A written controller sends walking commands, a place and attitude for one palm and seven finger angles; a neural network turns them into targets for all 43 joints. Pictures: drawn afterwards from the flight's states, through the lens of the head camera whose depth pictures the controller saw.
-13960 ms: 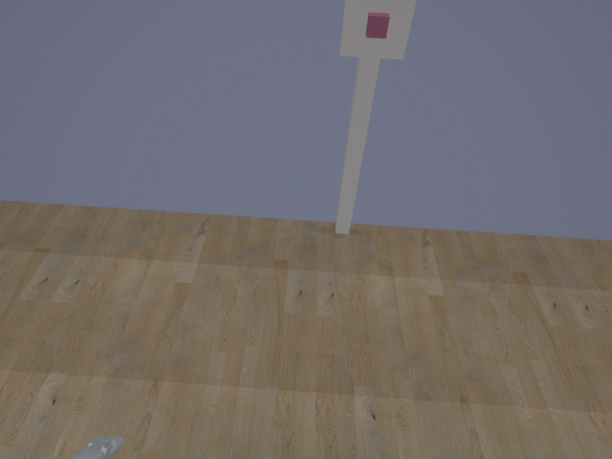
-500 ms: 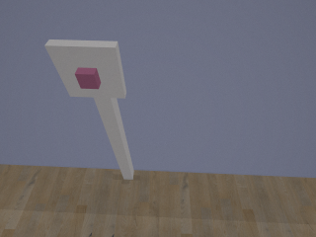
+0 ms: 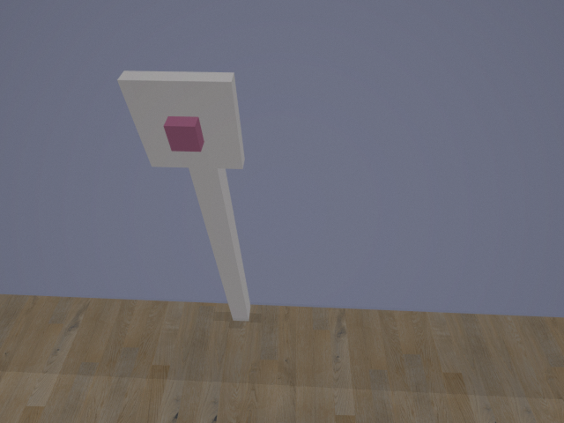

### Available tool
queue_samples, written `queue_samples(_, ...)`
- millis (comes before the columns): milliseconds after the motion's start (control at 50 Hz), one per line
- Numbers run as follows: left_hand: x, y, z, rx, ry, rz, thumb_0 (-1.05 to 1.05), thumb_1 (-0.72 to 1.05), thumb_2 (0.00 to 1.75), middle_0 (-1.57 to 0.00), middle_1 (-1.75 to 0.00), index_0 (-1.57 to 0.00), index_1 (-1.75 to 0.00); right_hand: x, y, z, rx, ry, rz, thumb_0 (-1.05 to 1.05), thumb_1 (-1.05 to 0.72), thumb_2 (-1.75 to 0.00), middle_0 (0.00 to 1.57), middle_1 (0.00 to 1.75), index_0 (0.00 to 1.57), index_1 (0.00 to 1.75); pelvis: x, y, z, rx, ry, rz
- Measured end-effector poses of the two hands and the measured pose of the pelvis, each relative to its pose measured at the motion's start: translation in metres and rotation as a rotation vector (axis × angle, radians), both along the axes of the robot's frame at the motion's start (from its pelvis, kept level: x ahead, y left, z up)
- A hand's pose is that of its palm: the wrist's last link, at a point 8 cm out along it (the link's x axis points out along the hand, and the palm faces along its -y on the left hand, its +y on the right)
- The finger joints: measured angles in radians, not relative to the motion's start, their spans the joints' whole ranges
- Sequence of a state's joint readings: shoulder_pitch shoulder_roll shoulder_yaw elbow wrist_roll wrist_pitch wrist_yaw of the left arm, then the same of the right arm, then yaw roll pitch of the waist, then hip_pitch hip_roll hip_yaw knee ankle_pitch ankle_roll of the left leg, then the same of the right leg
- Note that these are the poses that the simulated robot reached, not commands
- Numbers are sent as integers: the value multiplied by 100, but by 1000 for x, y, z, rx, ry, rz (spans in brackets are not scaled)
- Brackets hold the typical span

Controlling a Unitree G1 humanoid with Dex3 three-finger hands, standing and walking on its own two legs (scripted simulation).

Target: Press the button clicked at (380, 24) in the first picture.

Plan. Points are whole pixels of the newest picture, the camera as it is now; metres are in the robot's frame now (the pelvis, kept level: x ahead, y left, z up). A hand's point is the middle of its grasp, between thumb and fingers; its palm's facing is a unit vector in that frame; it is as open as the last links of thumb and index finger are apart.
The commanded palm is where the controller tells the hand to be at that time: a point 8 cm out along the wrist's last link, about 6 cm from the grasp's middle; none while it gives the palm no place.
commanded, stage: come to a stop and stand still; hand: left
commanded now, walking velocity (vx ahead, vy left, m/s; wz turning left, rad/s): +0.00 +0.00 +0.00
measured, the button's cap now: (185, 133) +0.54 +0.21 +0.12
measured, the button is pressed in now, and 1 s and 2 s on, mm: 0 0 0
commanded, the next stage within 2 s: look again from close up in 0.30 s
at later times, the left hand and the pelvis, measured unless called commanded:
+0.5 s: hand out of the picture -0.01 +0.17 -0.16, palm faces -0.02 -0.98 -0.20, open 7.4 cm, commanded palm none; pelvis -0.01 -0.01 +0.01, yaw -1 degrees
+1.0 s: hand out of the picture +0.03 +0.15 -0.17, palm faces +0.00 -0.98 -0.21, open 7.4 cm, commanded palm +0.12 +0.20 -0.06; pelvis +0.03 -0.03 +0.01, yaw +0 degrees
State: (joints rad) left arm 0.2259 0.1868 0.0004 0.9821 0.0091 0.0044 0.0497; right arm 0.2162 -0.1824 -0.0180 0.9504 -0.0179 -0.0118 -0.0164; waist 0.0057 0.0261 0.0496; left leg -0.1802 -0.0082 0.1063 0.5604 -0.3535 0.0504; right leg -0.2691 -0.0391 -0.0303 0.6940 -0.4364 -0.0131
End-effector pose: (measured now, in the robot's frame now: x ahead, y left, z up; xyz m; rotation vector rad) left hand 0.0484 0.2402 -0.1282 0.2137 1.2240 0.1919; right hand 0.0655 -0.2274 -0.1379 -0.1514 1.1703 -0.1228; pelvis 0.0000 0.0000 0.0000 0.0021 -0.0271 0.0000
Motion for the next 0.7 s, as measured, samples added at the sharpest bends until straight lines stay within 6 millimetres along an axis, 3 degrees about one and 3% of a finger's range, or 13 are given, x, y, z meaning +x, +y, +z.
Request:
queue_samples(160,-8,1,9,2,-25,-61,1,90,90,-20,-29,-19,-30,-48,2,-8,27,51,-43,0,-92,-89,20,30,20,30,-18,4,1,8,-14,-18)
queue_samples(300,-31,-7,4,-30,45,-53,1,90,90,-20,-29,-20,-30,-101,3,-5,27,190,-56,0,-91,-89,20,30,20,30,-22,2,6,11,13,-18)
queue_samples(380,-47,-14,1,-47,102,-34,1,91,90,-20,-29,-20,-30,-119,3,-4,28,260,-65,0,-91,-89,20,30,20,30,-18,0,7,11,20,-16)
queue_samples(500,-63,-26,-3,-69,177,-11,1,91,90,-20,-29,-20,-30,-118,3,-3,31,293,-71,1,-91,-89,20,30,20,30,-8,-6,8,9,23,-14)
queue_samples(700,-54,-43,-7,-89,196,3,1,91,90,-20,-29,-20,-30,-73,3,-5,40,230,-57,0,-91,-89,20,30,20,30,9,-15,8,7,23,-12)
